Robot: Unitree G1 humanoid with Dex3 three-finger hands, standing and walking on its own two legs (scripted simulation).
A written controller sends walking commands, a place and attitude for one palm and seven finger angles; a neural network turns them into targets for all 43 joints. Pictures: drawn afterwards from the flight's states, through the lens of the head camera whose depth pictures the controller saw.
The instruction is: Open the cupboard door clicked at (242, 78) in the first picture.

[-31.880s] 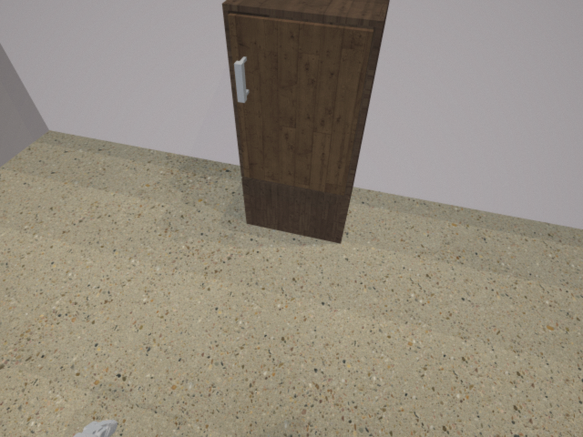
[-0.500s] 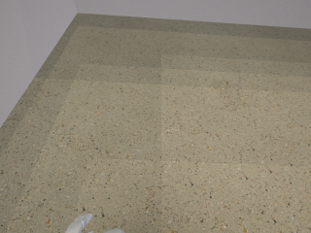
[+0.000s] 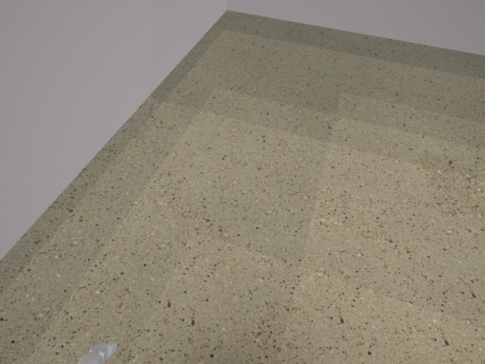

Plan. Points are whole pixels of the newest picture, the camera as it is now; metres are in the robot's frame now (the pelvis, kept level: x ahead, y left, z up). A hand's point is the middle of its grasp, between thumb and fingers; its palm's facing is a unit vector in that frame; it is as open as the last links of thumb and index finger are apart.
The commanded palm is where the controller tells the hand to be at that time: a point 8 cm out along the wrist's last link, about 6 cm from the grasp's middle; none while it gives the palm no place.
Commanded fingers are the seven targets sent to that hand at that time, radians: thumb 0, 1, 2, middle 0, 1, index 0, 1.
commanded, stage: turn to face it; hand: left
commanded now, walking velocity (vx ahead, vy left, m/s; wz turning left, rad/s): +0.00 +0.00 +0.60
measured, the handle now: out of the picture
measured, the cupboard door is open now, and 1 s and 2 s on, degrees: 45 45 45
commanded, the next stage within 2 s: none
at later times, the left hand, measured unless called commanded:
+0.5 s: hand out of the picture -0.03 +0.21 -0.18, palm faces +0.36 -0.90 -0.24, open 7.4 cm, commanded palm none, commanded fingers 0.00 0.90 0.90 -0.20 -0.30 -0.20 -0.30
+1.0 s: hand out of the picture -0.07 +0.16 -0.19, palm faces +0.61 -0.77 -0.20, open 7.4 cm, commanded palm none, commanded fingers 0.00 0.90 0.90 -0.20 -0.30 -0.20 -0.30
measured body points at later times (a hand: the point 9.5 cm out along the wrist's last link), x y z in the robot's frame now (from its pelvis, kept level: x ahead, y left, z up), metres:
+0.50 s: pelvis -0.01 -0.02 -0.01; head +0.02 +0.02 +0.44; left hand -0.04 +0.25 -0.16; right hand +0.18 -0.22 -0.13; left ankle -0.02 +0.10 -0.74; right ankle +0.01 -0.16 -0.68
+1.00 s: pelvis -0.01 -0.03 -0.01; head +0.02 +0.01 +0.43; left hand -0.11 +0.20 -0.17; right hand +0.23 -0.19 -0.14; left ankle -0.06 +0.06 -0.74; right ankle +0.06 -0.16 -0.73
